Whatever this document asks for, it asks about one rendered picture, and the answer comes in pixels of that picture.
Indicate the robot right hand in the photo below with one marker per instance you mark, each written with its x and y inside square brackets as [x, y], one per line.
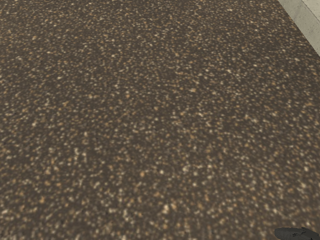
[286, 233]

